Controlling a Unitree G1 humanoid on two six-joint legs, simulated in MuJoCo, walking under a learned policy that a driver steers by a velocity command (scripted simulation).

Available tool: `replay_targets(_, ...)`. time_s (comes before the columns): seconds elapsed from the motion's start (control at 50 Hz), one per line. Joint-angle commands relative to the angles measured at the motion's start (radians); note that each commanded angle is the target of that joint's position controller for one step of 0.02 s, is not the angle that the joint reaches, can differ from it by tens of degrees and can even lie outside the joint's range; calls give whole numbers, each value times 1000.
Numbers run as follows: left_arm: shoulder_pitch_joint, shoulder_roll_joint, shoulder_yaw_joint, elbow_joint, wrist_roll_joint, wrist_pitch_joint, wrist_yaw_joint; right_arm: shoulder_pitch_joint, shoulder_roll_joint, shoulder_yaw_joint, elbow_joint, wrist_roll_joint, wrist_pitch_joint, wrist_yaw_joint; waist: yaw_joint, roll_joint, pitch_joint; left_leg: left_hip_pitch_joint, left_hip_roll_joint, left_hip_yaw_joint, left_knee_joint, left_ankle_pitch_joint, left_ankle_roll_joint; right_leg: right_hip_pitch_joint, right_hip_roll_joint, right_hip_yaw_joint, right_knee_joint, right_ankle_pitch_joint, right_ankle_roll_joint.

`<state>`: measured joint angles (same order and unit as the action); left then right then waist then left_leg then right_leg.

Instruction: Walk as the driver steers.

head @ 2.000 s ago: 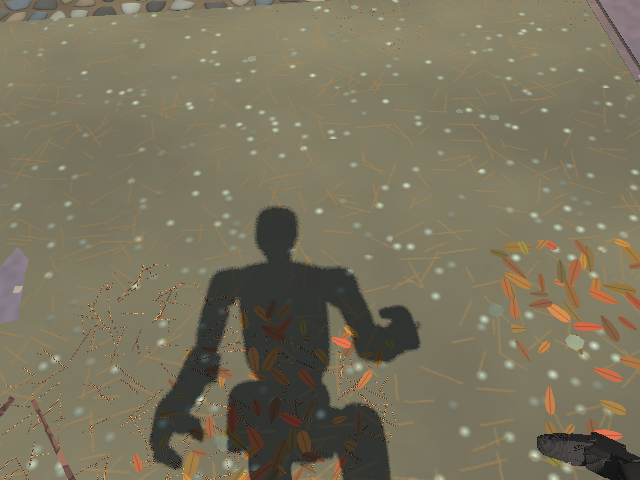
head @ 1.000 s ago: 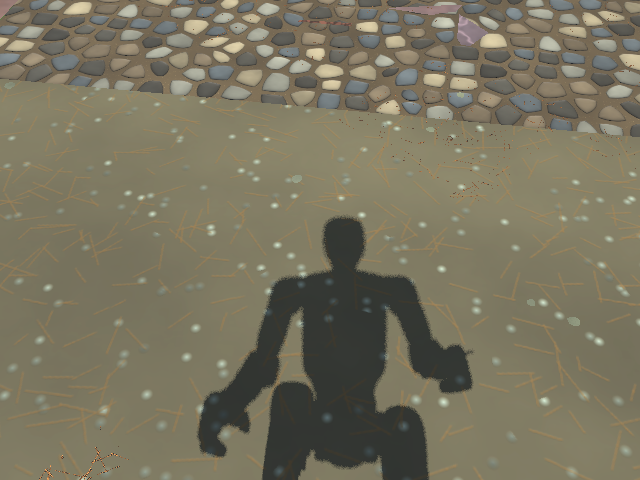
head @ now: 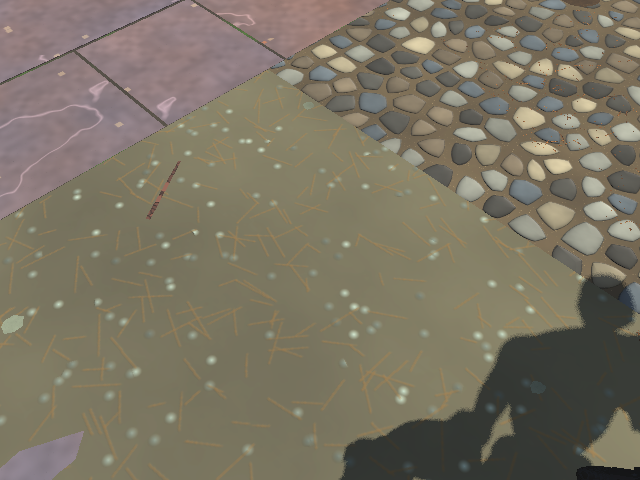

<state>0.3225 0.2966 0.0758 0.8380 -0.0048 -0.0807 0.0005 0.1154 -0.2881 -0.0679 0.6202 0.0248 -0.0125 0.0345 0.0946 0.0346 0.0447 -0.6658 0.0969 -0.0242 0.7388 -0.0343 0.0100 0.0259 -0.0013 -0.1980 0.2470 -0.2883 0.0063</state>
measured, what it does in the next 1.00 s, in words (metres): walks ahead, turning right: left foot, then right foot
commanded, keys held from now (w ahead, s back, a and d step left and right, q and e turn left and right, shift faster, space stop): w+q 0.08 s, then e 0.92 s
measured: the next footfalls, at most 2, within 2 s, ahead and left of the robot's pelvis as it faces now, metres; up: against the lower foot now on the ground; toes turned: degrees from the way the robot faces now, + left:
left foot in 0.12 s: +0.23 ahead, +0.13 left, +0.00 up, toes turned +7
right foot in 0.64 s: +0.33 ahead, -0.08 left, +0.00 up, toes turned -9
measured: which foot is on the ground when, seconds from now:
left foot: up 0.00-0.10, down 0.12-0.64, up 0.66-1.00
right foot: down 0.00-0.12, up 0.14-0.62, down 0.64-1.00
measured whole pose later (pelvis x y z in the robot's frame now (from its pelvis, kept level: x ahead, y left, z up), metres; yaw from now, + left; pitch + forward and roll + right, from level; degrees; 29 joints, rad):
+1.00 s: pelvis +0.28 +0.04 +0.00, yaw -19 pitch +3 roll +1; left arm 0.15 0.32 0.09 0.66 -0.01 0.04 0.03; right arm 0.09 -0.29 -0.07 0.77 0.01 0.01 -0.02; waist 0.02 -0.01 0.04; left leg -0.41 -0.02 -0.10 0.70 -0.35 -0.08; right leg -0.36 0.08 0.16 0.50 -0.18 -0.02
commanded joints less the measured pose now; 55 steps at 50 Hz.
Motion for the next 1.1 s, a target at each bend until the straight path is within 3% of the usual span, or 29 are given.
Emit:
replay_targets(0.02,-27,188,45,-48,-17,1,4,-111,-46,-7,-107,2,-15,18,-14,-97,39,13,-17,48,-82,-24,33,15,-282,71,-58,423,-142)
replay_targets(0.06,-35,219,55,-47,-28,12,8,-77,-78,-24,-112,-5,-10,22,-55,-123,0,110,-72,99,-105,-125,73,54,-285,30,56,734,-122)
replay_targets(0.1,-44,217,50,-46,-39,25,13,148,-146,-66,-57,-12,-4,11,-193,-104,-124,451,-157,127,-200,-83,135,-27,-244,-15,380,943,-84)
replay_targets(0.12,-27,167,27,-55,-13,19,14,298,-205,-89,-20,-16,2,-10,-257,-10,-217,765,-65,-30,-216,73,181,-265,-200,-10,662,652,-39)
replay_targets(0.14,93,24,-27,-100,31,0,-5,241,-310,-85,-39,-31,-10,-23,-113,263,-341,1070,265,-565,-250,259,374,-672,-18,59,1035,-337,30)
replay_targets(0.16,45,129,-9,-55,-10,-19,-15,282,-217,-61,-55,-32,-17,-18,-206,115,-499,1052,323,-657,-332,308,412,-676,-17,261,1147,-363,29)
replay_targets(0.18,-54,170,4,-80,-47,-17,-16,233,-175,-43,-37,-37,-26,-11,-207,67,-352,941,286,-452,-323,462,365,-727,-59,260,1150,-297,21)
replay_targets(0.2,-83,147,-2,-83,-39,-14,-9,184,-142,-34,-19,-25,-34,-10,-170,14,-247,806,227,-314,-324,485,308,-723,-101,252,1061,-231,16)
replay_targets(0.22,-91,141,-1,-69,-20,-5,-1,129,-112,-25,-13,-22,-38,-12,-138,2,-185,690,189,-237,-353,464,272,-687,-124,251,992,-187,21)
replay_targets(0.24,-61,141,3,-55,-20,12,1,90,-100,-19,-11,-30,-42,-13,-101,21,-159,585,168,-177,-396,472,256,-604,-135,258,960,-150,26)
replay_targets(0.3,18,91,0,-18,-16,55,14,28,-85,-14,19,-53,-67,-20,-45,29,-141,439,146,-41,-473,527,252,-483,-107,263,875,-36,59)
replay_targets(0.34,-12,75,-1,-30,-6,62,21,1,-87,-14,41,-57,-71,-33,-41,41,-118,436,131,32,-489,525,234,-496,-103,266,766,53,71)
replay_targets(0.4,-90,65,-5,-65,-5,63,10,1,-109,-21,65,-52,-51,-57,-74,53,-103,487,119,99,-496,459,213,-511,-103,235,622,175,71)
replay_targets(0.48,-163,69,-1,-118,-6,76,-9,32,-129,-30,100,-40,-17,-68,-110,37,-84,585,170,97,-470,394,219,-553,-101,210,526,142,54)
replay_targets(0.6,-161,70,14,-170,-10,88,-42,19,-149,-43,112,-4,27,-80,-91,50,-83,656,203,103,-268,444,161,-495,-43,132,346,40,-19)
replay_targets(0.62,-109,89,24,-163,-7,83,-40,28,-145,-43,119,1,29,-84,-61,27,-111,624,159,144,-160,465,114,-381,-14,127,233,176,-49)
replay_targets(0.64,-37,176,53,-157,-1,78,-23,62,-130,-41,117,-16,20,-84,-45,-92,-175,503,70,191,37,308,35,-191,-76,266,186,563,-107)
replay_targets(0.66,-6,299,80,-169,16,79,-3,53,-71,-21,71,-64,8,-74,-70,-347,-224,149,-105,202,356,-436,-62,52,-332,628,220,1069,-306)
replay_targets(0.68,17,235,59,-180,27,72,-7,5,-81,-18,67,-58,-1,-61,-17,-270,-366,61,-160,-19,526,-679,-69,118,-398,746,181,996,-424)
replay_targets(0.7,-38,205,51,-194,18,64,-10,-25,-112,-27,66,-24,-1,-52,-23,-176,-309,15,-117,-66,568,-636,-59,77,-358,652,171,895,-387)
replay_targets(0.72,-92,176,47,-199,1,61,-4,-35,-104,-28,71,-16,2,-57,-50,-115,-242,-10,-92,-68,524,-562,-52,19,-297,578,168,768,-325)
replay_targets(0.74,-135,151,40,-206,-14,67,2,-42,-109,-31,78,-25,9,-66,-67,-71,-189,-12,-76,-63,453,-502,-57,-46,-264,542,149,670,-283)
replay_targets(0.8,-170,163,44,-224,-4,87,20,-15,-84,-28,85,-25,20,-74,-105,-136,-171,109,-102,-42,282,-411,-83,-162,-198,498,118,598,-254)
replay_targets(0.9,-174,190,57,-237,-7,105,36,-16,-73,-20,94,-21,20,-72,-88,-171,-193,226,-127,-51,72,-321,-105,-227,-170,526,120,435,-233)
replay_targets(0.98,-193,183,55,-248,-5,117,31,-15,-91,-27,90,-16,7,-56,-78,-213,-165,283,-140,-57,-61,-313,-85,-256,-156,618,125,273,-212)
replay_targets(1.04,-220,164,47,-261,-17,127,36,63,-102,-38,113,-17,-13,-44,-124,-206,-156,438,-129,-39,-336,-155,-42,-302,-102,637,196,215,-151)
replay_targets(1.06,-191,126,36,-264,-11,128,37,93,-164,-55,114,-32,-13,-48,-114,-106,-165,540,19,-160,-401,-130,11,-397,-41,578,309,48,-96)
replay_targets(1.08,-156,81,25,-286,-10,121,34,63,-254,-71,107,-53,-1,-57,-56,195,-125,582,227,-416,-455,18,151,-607,134,370,516,-261,-33)
replay_targets(1.1,-152,162,48,-284,3,108,32,50,-212,-61,86,-81,-7,-54,-80,225,-126,502,335,-527,-473,68,274,-630,91,357,769,-359,9)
